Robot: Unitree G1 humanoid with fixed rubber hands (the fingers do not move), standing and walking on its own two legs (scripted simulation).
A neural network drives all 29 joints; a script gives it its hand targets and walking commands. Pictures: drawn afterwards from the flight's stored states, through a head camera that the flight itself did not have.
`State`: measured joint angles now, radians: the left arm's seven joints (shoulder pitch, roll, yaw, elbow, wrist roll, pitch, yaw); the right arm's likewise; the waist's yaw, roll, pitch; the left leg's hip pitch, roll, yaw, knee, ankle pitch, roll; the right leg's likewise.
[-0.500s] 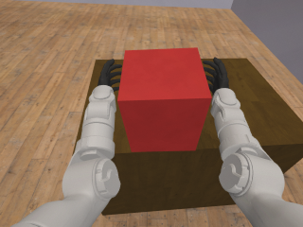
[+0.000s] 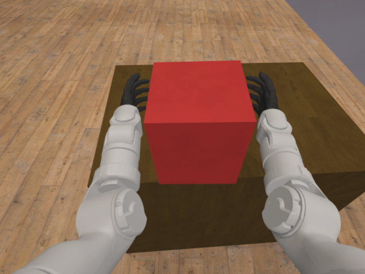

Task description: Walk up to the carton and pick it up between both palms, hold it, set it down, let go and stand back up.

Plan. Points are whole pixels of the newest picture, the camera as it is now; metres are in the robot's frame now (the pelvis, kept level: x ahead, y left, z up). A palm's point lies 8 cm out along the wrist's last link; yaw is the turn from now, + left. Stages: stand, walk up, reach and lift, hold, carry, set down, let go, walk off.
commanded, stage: set down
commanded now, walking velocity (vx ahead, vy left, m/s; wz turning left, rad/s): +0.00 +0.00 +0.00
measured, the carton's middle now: (196, 126) +0.45 +0.00 +0.07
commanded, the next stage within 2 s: none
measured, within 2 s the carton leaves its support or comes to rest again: rests again in 1.10 s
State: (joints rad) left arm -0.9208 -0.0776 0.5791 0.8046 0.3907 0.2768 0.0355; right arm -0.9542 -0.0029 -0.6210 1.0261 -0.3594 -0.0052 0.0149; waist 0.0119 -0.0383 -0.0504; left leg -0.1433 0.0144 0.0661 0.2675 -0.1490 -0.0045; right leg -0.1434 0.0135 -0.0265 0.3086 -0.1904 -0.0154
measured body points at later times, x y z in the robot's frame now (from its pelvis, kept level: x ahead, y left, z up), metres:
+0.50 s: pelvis +0.01 +0.00 +0.00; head +0.02 +0.01 +0.45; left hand +0.44 +0.15 +0.12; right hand +0.45 -0.15 +0.13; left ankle -0.01 +0.12 -0.75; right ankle -0.02 -0.10 -0.75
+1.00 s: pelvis +0.00 +0.00 +0.00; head +0.02 +0.01 +0.45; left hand +0.43 +0.15 +0.12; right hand +0.44 -0.15 +0.13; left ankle -0.01 +0.12 -0.75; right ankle -0.02 -0.10 -0.75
